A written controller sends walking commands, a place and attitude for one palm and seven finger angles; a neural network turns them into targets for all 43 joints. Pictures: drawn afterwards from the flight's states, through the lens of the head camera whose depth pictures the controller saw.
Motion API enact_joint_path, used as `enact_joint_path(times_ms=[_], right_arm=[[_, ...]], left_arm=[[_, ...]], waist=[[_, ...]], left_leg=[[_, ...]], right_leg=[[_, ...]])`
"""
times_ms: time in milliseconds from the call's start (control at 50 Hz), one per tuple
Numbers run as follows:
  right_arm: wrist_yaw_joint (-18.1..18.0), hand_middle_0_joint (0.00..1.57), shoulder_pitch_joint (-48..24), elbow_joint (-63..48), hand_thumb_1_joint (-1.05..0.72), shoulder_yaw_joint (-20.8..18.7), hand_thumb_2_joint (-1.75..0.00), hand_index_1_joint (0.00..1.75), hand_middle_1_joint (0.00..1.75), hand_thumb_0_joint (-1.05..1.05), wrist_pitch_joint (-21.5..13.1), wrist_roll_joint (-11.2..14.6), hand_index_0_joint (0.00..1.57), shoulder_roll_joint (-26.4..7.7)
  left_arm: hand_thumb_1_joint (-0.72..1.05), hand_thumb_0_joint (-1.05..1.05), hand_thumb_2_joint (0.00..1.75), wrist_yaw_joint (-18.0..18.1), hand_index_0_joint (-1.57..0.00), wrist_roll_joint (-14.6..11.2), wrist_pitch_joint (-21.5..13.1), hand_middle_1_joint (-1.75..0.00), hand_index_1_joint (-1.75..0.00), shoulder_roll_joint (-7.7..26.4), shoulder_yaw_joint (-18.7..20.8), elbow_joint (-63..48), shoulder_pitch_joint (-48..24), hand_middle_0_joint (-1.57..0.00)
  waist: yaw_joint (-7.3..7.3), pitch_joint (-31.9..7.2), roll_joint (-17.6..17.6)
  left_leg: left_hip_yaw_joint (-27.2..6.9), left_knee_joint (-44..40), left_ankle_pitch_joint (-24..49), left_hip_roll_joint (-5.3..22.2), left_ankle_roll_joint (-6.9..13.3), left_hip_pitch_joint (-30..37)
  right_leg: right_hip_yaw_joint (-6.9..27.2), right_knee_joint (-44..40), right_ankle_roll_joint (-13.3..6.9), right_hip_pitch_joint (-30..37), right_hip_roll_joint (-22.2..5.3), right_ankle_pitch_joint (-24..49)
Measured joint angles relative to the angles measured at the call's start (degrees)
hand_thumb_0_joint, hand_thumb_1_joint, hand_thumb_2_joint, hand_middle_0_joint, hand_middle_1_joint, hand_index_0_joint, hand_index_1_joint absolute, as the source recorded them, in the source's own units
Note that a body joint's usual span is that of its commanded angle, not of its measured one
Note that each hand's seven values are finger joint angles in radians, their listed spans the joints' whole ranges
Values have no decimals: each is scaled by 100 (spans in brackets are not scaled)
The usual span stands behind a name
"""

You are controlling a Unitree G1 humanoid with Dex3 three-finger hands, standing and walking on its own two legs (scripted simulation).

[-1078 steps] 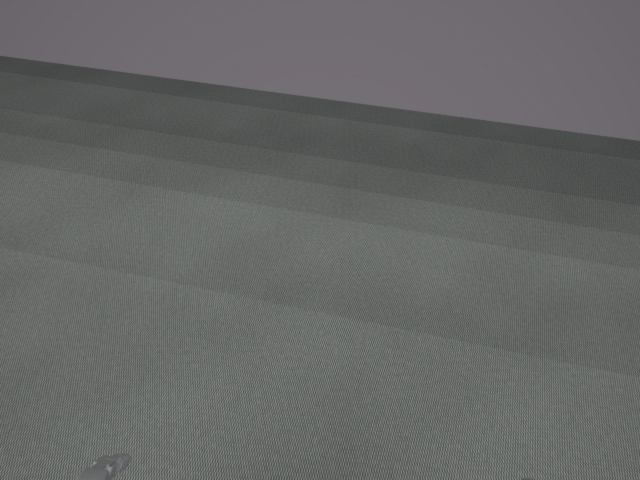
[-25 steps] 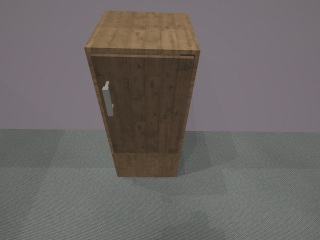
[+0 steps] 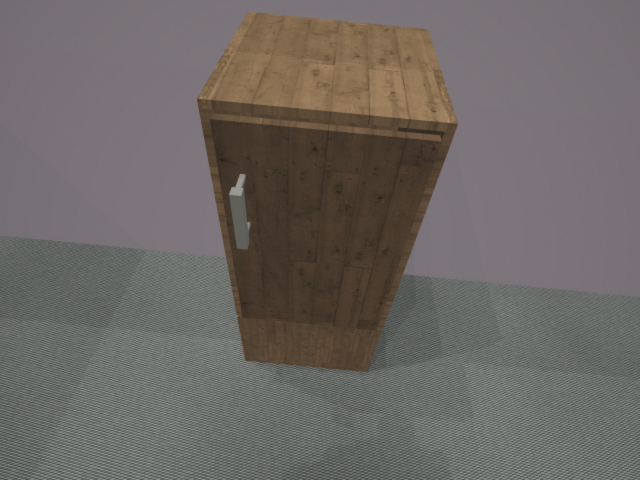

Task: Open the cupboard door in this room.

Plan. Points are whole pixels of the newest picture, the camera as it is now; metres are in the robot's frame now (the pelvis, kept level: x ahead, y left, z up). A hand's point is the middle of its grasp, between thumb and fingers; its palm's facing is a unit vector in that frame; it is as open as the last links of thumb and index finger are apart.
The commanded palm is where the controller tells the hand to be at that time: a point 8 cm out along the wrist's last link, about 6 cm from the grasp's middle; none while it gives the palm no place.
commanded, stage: come to a stop and stand still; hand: left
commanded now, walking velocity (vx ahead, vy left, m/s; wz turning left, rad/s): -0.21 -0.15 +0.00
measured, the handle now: (242, 212) +0.55 +0.18 -0.02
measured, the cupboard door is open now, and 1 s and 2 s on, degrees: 0 0 0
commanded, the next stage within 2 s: look again from close up in 1.14 s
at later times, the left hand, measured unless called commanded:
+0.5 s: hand out of the picture +0.08 +0.15 -0.16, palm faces +0.08 -0.97 -0.23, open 7.2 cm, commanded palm none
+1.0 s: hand out of the picture -0.05 +0.13 -0.16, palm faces +0.06 -0.98 -0.16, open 7.3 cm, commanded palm none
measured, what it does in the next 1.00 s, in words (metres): steps on the spot: right foot, then left foot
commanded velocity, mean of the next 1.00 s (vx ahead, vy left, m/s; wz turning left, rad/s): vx -0.05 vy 0.03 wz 0.00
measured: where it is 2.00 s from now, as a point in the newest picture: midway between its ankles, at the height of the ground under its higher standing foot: outside the picture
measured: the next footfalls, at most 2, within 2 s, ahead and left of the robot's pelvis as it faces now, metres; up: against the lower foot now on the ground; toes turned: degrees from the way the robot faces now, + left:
right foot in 0.22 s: +0.11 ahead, -0.13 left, +0.00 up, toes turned -4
left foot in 0.58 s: +0.04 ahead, +0.09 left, +0.00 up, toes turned +4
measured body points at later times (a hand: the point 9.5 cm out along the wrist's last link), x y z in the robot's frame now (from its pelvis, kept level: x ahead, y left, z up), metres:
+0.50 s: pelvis +0.02 -0.04 +0.01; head +0.05 -0.04 +0.46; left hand +0.07 +0.20 -0.14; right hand +0.05 -0.26 -0.15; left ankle +0.00 +0.08 -0.70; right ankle +0.07 -0.13 -0.73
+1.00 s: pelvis -0.02 -0.03 +0.01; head -0.02 -0.03 +0.46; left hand -0.05 +0.18 -0.15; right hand +0.01 -0.26 -0.15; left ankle +0.00 +0.08 -0.73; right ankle -0.02 -0.13 -0.73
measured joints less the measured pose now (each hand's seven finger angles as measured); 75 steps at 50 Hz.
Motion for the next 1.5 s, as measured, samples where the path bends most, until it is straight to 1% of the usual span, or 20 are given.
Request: enact_joint_path(times_ms=[40, 80, 140, 220, 260, 340, 400, 460, 520, 580, 600, 640, 680, 740, 820, 900, 1040, 1260, 1380, 1500], right_arm=[[-81, 19, 102, 72, -94, 0, -90, 30, 29, 1, 15, -2, 20, 67], [-120, 20, 199, 173, -94, 44, -90, 30, 29, 1, 27, 9, 20, 95], [-148, 20, 261, 325, -94, 134, -90, 30, 29, 1, 87, 9, 20, 153], [-145, 20, 260, 446, -94, 154, -90, 30, 29, 1, 233, 36, 20, 220], [-124, 20, 185, 504, -94, 120, -90, 30, 29, 2, 330, 82, 20, 175], [-93, 20, 102, 493, -93, 41, -90, 30, 29, 1, 460, 125, 20, 127], [-88, 20, 32, 501, -92, 9, -90, 30, 29, 1, 518, 142, 20, 120], [-82, 20, -48, 475, -92, -22, -90, 30, 29, 1, 559, 144, 20, 79], [-76, 19, -139, 390, -92, -31, -90, 30, 29, 1, 541, 144, 20, 41], [-84, 19, -149, 261, -91, -26, -90, 30, 29, 1, 432, 146, 20, 5], [-98, 19, -150, 244, -91, -30, -90, 30, 29, 1, 398, 128, 20, 20], [-108, 19, -125, 212, -91, 3, -90, 30, 29, 1, 409, 79, 20, 65], [-127, 19, -100, 210, -91, 36, -90, 30, 29, 1, 424, 47, 20, 101], [-160, 20, -111, 222, -93, 48, -90, 30, 29, 1, 441, 23, 20, 59], [-139, 20, -175, 236, -94, 67, -90, 30, 29, 1, 397, 49, 20, 7], [-126, 20, -231, 310, -95, 54, -90, 30, 29, 1, 372, 105, 20, -93], [-98, 20, -41, 586, -93, 142, -90, 30, 29, 1, 358, 107, 20, -29], [-60, 19, 339, 811, -91, 233, -90, 30, 29, 1, 392, 81, 20, 232], [-68, 20, 490, 356, -91, 61, -90, 30, 29, 1, 409, 17, 20, 17], [-88, 20, 450, 203, -91, 61, -90, 30, 29, 1, 320, 49, 20, -103]], left_arm=[[91, 1, 90, -2, -20, 6, -8, -30, -30, 70, 23, -39, -169, -20], [91, 1, 90, 20, -20, -15, -29, -30, -30, 112, 19, -133, -365, -20], [91, 1, 90, 100, -20, -67, -30, -30, -30, 118, -21, -287, -659, -20], [94, 1, 90, 168, -20, -86, -12, -30, -30, 230, -40, -348, -869, -20], [94, 1, 90, 182, -20, -76, -38, -30, -30, 190, -69, -320, -945, -20], [94, 1, 90, 207, -20, -70, -27, -30, -30, 164, -125, -359, -1050, -20], [94, 1, 90, 234, -20, -59, -15, -30, -30, 182, -98, -445, -1163, -20], [94, 1, 90, 226, -21, -42, 6, -30, -30, 199, -59, -548, -1255, -20], [93, 1, 90, 220, -21, -32, 31, -30, -30, 234, -23, -618, -1287, -21], [92, 0, 90, 216, -21, -64, 107, -30, -30, 277, 12, -623, -1233, -21], [92, 0, 90, 211, -21, -86, 158, -30, -30, 301, 24, -597, -1232, -21], [91, 0, 90, 205, -21, -100, 261, -30, -30, 329, 37, -534, -1203, -20], [91, 0, 90, 190, -20, -70, 314, -30, -30, 320, 29, -482, -1139, -20], [92, 0, 90, 171, -20, -45, 305, -30, -30, 264, -1, -414, -1029, -20], [92, 0, 90, 164, -20, -56, 167, -30, -30, 195, -78, -295, -839, -20], [91, 0, 90, 153, -20, -91, 68, -30, -30, 23, -223, -92, -674, -20], [91, 0, 90, 140, -20, -124, 57, -30, -30, -56, -304, 82, -574, -20], [91, 1, 90, 152, -20, -114, -1, -30, -30, -18, -327, 45, -623, -20], [91, 1, 90, 207, -21, -64, 9, -30, -30, 159, -252, -296, -554, -21], [91, 1, 90, 263, -20, -87, 31, -30, -30, 411, -168, -496, -688, -20]], waist=[[-27, -22, -21], [-28, -11, -14], [-32, 63, 36], [-79, 163, 59], [-84, 212, 209], [-210, 235, 353], [-159, 253, 289], [-67, 259, 198], [1, 251, 76], [5, 193, 19], [-10, 193, -32], [7, 159, -116], [34, 79, -122], [52, 10, -40], [102, 21, 32], [-9, 118, 289], [-39, 98, 224], [-110, 92, 181], [-270, -42, 394], [-218, -187, 280]], left_leg=[[17, -271, 32, -59, -20, 158], [19, -594, 172, -114, -64, 329], [-2, -823, 250, -140, -87, 480], [19, -511, 17, -126, -222, 444], [9, -229, -191, -10, -283, 365], [-237, 422, -1042, -47, -262, 174], [-329, 1107, -1404, -143, -290, 28], [-327, 1291, -1520, -235, -337, 30], [-273, 860, -1362, -304, -352, 197], [-249, -302, -527, -283, -272, 655], [-239, -372, -260, -313, -155, 668], [-198, -337, -227, -365, -26, 672], [-167, -444, -214, -385, 14, 694], [-158, -574, -101, -416, 35, 646], [-86, -487, -64, -431, 1, 463], [-189, -630, 73, -272, -87, 532], [-238, -812, 212, -171, -128, 637], [-296, -845, 284, -131, -157, 592], [-439, -19, -126, -89, -117, 107], [-354, 56, -279, -154, -35, 252]], right_leg=[[52, 645, 8, -456, -35, 342], [90, 638, 102, -702, -87, 721], [135, -218, 239, -651, -100, 936], [143, -1757, 311, -89, -81, 1383], [135, -1849, 102, -21, 43, 1247], [4, -1907, -17, 39, 107, 1262], [-43, -2080, -61, 108, 103, 1374], [-65, -2234, -62, 132, 78, 1501], [-61, -2289, -25, 85, 36, 1607], [-67, -2069, 56, -55, 40, 1575], [-51, -1941, 87, -102, 12, 1513], [84, -1624, 138, -178, 16, 918], [208, -1209, 146, -243, 40, 609], [318, -916, 165, -138, 39, 561], [388, -1956, 211, 448, 13, 947], [282, -2272, 183, 608, 179, 1126], [232, -2585, 125, 776, 292, 1325], [174, -2689, 86, 779, 336, 1418], [39, -2209, 105, 507, 356, 1132], [124, -2096, 197, 612, 283, 1005]])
